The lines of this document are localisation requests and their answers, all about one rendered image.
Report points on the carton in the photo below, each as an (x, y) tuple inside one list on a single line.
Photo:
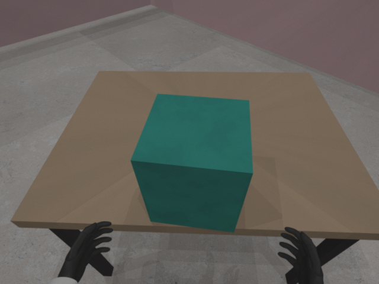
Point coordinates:
[(193, 161)]

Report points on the right robot hand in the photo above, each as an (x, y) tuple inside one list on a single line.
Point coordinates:
[(307, 263)]

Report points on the table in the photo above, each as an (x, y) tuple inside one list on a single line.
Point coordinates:
[(306, 173)]

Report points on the left robot hand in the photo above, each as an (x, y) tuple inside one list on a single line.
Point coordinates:
[(82, 252)]

